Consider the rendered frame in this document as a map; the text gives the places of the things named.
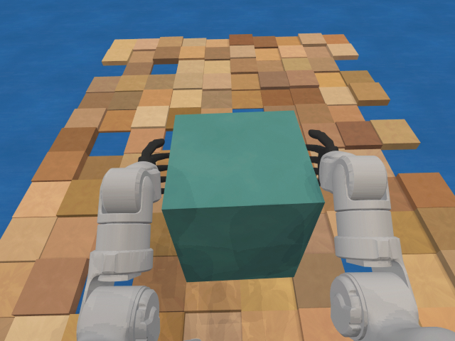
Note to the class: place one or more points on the robot left hand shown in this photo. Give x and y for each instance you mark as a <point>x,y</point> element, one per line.
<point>147,155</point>

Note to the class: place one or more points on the left robot upper arm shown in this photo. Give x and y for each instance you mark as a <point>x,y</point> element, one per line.
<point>120,313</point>

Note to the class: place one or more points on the robot right hand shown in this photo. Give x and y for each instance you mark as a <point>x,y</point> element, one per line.
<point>326,141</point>

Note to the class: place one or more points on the right robot upper arm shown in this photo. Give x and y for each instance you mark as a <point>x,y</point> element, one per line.
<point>378,306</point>

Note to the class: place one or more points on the right robot forearm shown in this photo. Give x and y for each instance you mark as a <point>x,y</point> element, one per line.
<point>361,199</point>

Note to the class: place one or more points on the carton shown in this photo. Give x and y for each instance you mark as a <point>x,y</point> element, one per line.
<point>241,198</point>

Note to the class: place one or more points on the left robot forearm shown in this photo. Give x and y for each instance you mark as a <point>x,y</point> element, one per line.
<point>123,235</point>

